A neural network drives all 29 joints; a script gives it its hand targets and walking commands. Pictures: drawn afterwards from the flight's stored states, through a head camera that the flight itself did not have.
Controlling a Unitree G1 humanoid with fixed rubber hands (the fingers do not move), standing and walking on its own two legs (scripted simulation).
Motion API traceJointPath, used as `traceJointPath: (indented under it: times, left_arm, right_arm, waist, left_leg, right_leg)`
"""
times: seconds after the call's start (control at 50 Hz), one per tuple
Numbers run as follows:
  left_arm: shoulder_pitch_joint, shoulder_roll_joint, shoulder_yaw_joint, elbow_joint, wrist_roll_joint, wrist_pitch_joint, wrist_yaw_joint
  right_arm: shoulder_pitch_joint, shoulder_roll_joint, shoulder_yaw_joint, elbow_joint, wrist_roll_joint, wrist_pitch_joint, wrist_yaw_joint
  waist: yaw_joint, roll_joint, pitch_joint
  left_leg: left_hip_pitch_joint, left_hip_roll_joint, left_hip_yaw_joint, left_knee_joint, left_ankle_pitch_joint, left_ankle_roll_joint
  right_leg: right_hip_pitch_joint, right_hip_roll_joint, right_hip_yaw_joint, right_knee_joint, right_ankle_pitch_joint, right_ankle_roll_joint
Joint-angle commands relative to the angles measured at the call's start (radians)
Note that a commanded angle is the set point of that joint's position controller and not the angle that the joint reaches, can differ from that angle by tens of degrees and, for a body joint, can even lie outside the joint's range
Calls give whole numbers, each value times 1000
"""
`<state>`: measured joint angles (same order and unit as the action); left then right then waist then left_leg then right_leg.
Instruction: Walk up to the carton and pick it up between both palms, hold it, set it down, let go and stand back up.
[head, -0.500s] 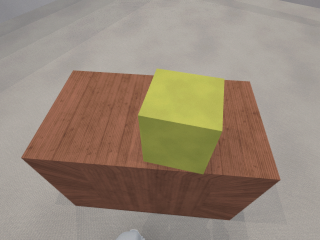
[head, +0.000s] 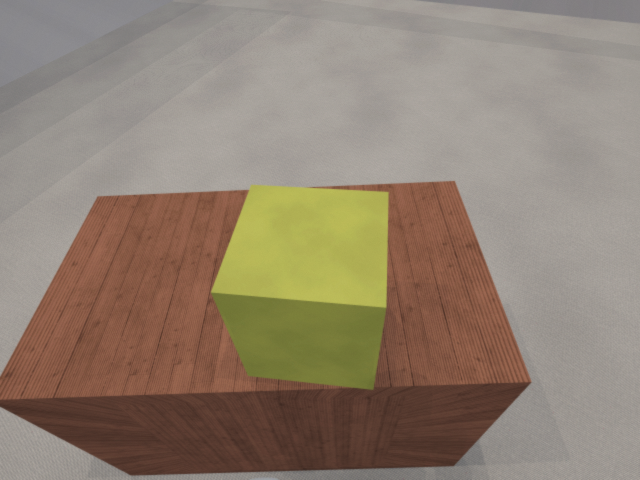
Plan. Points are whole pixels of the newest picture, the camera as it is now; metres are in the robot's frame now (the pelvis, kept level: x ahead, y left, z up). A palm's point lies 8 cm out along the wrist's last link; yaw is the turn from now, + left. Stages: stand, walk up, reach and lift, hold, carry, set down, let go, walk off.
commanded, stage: stand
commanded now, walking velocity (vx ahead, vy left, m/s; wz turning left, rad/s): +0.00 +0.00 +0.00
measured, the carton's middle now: (313, 289) +0.41 +0.02 -0.04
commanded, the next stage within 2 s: none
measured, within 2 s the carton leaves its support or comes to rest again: neither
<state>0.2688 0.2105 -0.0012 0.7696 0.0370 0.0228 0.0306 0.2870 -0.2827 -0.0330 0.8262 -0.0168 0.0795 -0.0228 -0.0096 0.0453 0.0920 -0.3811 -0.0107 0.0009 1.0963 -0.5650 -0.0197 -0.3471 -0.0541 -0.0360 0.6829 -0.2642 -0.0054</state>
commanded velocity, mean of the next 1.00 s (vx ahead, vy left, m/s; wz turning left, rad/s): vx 0.00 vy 0.00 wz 0.00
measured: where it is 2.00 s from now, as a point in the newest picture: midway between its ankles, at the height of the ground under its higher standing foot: outside the picture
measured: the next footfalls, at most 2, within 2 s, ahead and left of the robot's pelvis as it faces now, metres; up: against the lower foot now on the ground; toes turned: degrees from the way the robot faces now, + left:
left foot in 0.14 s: +0.03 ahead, +0.11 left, +0.00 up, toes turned +4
right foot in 0.48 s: +0.07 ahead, -0.13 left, +0.00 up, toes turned +2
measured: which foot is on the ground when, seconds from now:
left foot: up 0.00-0.12, down 0.14-0.50, up 0.52-0.78, down 0.80-1.00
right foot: down 0.00-0.16, up 0.18-0.46, down 0.48-1.00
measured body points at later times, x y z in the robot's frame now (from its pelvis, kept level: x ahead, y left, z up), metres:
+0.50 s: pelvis +0.00 -0.01 +0.01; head +0.03 -0.01 +0.45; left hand +0.07 +0.25 -0.12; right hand +0.05 -0.27 -0.12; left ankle -0.01 +0.11 -0.72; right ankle +0.03 -0.13 -0.72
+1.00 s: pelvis -0.01 +0.01 +0.01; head -0.01 +0.03 +0.46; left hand +0.04 +0.27 -0.13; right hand +0.10 -0.24 -0.10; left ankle +0.01 +0.12 -0.72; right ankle +0.03 -0.13 -0.72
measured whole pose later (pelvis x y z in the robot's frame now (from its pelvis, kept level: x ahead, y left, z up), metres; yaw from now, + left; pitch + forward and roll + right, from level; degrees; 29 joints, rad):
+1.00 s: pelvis -0.01 +0.01 +0.01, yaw +2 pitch -3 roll +0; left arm 0.34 0.27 0.02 0.76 0.01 0.03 -0.01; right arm 0.28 -0.25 0.01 0.72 0.01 0.03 0.01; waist 0.02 -0.04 0.05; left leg -0.27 0.01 0.04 0.60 -0.29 0.01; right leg -0.28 -0.04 0.01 0.59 -0.25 0.03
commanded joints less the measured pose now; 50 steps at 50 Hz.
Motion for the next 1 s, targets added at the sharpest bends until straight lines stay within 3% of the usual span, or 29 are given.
traceJointPath:
  times: [0.0, 0.06, 0.1, 0.12, 0.14, 0.16, 0.18, 0.2, 0.26, 0.28, 0.38, 0.42, 0.46, 0.48, 0.5, 0.52, 0.54, 0.56, 0.6, 0.64, 0.72, 0.76, 0.78, 0.8, 0.82, 0.84, 0.86, 0.9, 0.98]
  left_arm:
    - [6, 240, 62, -85, -1, -11, 14]
    - [50, 228, 59, -69, -1, -6, 6]
    - [32, 227, 56, -70, -3, 3, 0]
    - [15, 224, 52, -76, -8, 6, -5]
    - [23, 190, 39, -86, -16, 4, -10]
    - [54, 117, 16, -103, -30, 1, -16]
    - [-11, 140, 32, -114, -15, 12, -3]
    - [-21, 166, 40, -112, -7, 20, -2]
    - [18, 172, 47, -84, -5, 5, -11]
    - [41, 165, 49, -75, -3, 0, -15]
    - [12, 140, 47, -104, -8, -17, -28]
    - [48, 137, 47, -107, -11, -20, -27]
    - [111, 162, 54, -102, -12, -29, -20]
    - [131, 204, 65, -99, -2, -34, -16]
    - [105, 268, 83, -104, 4, -32, -14]
    - [120, 286, 91, -102, -5, -23, -15]
    - [94, 258, 79, -97, -5, -22, -12]
    - [98, 235, 65, -98, -4, -23, -8]
    - [96, 221, 48, -104, -1, -21, 6]
    - [75, 227, 46, -111, -6, -17, 4]
    - [37, 241, 49, -124, -10, -8, -6]
    - [-16, 248, 49, -133, -18, -2, -13]
    - [-17, 235, 47, -136, -21, -2, -17]
    - [-1, 200, 37, -143, -27, -4, -23]
    - [25, 150, 25, -146, -39, -1, -27]
    - [48, 143, 34, -125, -46, 12, -20]
    - [75, 166, 43, -110, -43, 12, -26]
    - [105, 174, 52, -93, -31, -11, -33]
    - [92, 187, 60, -99, -26, -45, -34]
  right_arm:
    - [103, -80, -33, -77, 2, -28, 1]
    - [68, -58, -28, -110, -2, -45, 7]
    - [117, -51, -32, -111, 0, -53, 10]
    - [149, -65, -38, -110, -1, -60, 12]
    - [161, -92, -41, -114, -9, -73, 13]
    - [145, -164, -48, -124, -22, -80, 10]
    - [84, -235, -78, -136, -17, -69, 6]
    - [53, -197, -70, -138, -21, -73, 3]
    - [71, -135, -28, -135, -25, -90, -10]
    - [82, -138, -25, -134, -22, -93, -11]
    - [95, -142, -36, -149, -15, -91, -1]
    - [81, -156, -38, -153, -14, -84, 2]
    - [36, -150, -29, -169, -1, -76, 6]
    - [53, -110, -14, -180, 5, -79, 9]
    - [95, -49, 1, -198, 17, -79, 14]
    - [100, -73, -8, -194, 8, -63, 6]
    - [61, -92, -13, -202, -2, -52, 2]
    - [35, -102, -18, -203, -5, -46, 1]
    - [61, -89, -17, -194, -2, -42, 3]
    - [74, -79, -16, -193, 1, -48, 4]
    - [91, -71, -16, -195, -1, -60, 11]
    - [131, -81, -23, -190, -1, -66, 17]
    - [138, -99, -28, -190, -3, -73, 19]
    - [132, -126, -30, -197, -14, -82, 19]
    - [84, -202, -44, -209, -13, -84, 15]
    - [-18, -201, -54, -207, 30, -80, 14]
    - [-70, -158, -33, -216, 35, -79, 14]
    - [-78, -153, -24, -217, 25, -78, 13]
    - [-38, -130, -19, -201, 27, -79, 25]
  waist:
    - [8, -216, -63]
    - [44, -248, -101]
    - [11, -228, -115]
    - [-14, -185, -115]
    - [-22, -88, -122]
    - [-11, 113, -110]
    - [-46, 187, 0]
    - [-32, 166, 55]
    - [-5, 103, 67]
    - [0, 88, 30]
    - [-27, 140, -64]
    - [-6, 128, -75]
    - [38, 69, -77]
    - [42, -12, -105]
    - [10, -183, -116]
    - [38, -252, -116]
    - [41, -256, -72]
    - [54, -252, -39]
    - [39, -224, -39]
    - [32, -203, -49]
    - [31, -236, -101]
    - [-11, -216, -112]
    - [-20, -173, -114]
    - [-19, -97, -120]
    - [0, 68, -105]
    - [17, 176, 24]
    - [42, 144, 68]
    - [55, 102, 30]
    - [25, 69, -34]
  left_leg:
    - [-32, 26, -21, -70, 27, -9]
    - [-5, 36, 20, -330, 52, -13]
    - [135, 18, 40, -550, 189, -1]
    - [225, 12, 29, -673, 306, 13]
    - [295, 72, -81, -726, 332, 46]
    - [302, 265, -353, -794, 136, 114]
    - [45, 386, -455, -869, 102, 240]
    - [-6, 390, -458, -887, 108, 285]
    - [159, 295, -280, -787, 554, 240]
    - [216, 282, -257, -766, 608, 233]
    - [299, 223, -156, -679, 676, 222]
    - [239, 220, -144, -642, 653, 201]
    - [100, 198, -117, -576, 533, 142]
    - [-6, 170, -86, -524, 398, 95]
    - [-67, 61, -4, -416, 169, 39]
    - [26, 10, 12, -295, 38, 27]
    - [-10, 11, -28, -217, 20, 17]
    - [-87, 11, -44, -141, -21, 8]
    - [-114, 33, -77, -95, -20, 2]
    - [-93, 46, -63, -160, 26, -8]
    - [33, 38, 8, -387, 154, -18]
    - [194, 22, 31, -570, 320, -7]
    - [248, 29, -5, -629, 385, 8]
    - [286, 108, -118, -661, 355, 48]
    - [189, 254, -343, -763, 164, 120]
    - [-81, 286, -336, -842, 30, 182]
    - [-152, 251, -281, -857, -6, 182]
    - [-123, 198, -198, -813, 5, 130]
    - [4, 147, -135, -772, 13, 79]
  right_leg:
    - [72, -221, 263, -336, 96, -212]
    - [168, -203, 239, -290, 83, -201]
    - [111, -186, 215, -236, 69, -169]
    - [46, -171, 196, -190, 48, -134]
    - [-48, -135, 148, -102, -31, -79]
    - [-194, -27, 23, 64, -161, -6]
    - [-144, 37, 33, 194, -289, -1]
    - [-134, 26, 84, 300, -311, 4]
    - [-230, 18, 113, 326, -225, 16]
    - [-219, 10, 103, 296, -203, 23]
    - [-81, 20, 17, 33, -159, 33]
    - [29, 32, -3, -84, -55, 28]
    - [205, 26, 17, -251, 149, 10]
    - [313, -57, 127, -248, 171, -20]
    - [301, -213, 349, -291, 140, -103]
    - [159, -302, 432, -338, 84, -226]
    - [137, -308, 450, -360, 123, -259]
    - [178, -313, 420, -359, 251, -266]
    - [188, -305, 350, -317, 408, -260]
    - [184, -257, 289, -300, 387, -236]
    - [159, -190, 192, -251, 300, -190]
    - [49, -159, 154, -209, 197, -148]
    - [-3, -136, 137, -184, 112, -107]
    - [-71, -102, 99, -127, -19, -57]
    - [-102, 6, 17, -13, -178, -2]
    - [58, 3, 45, 38, -240, 13]
    - [95, 14, 55, 20, -183, 12]
    - [146, 11, 57, -107, -56, 5]
    - [105, 0, 101, -196, -47, 0]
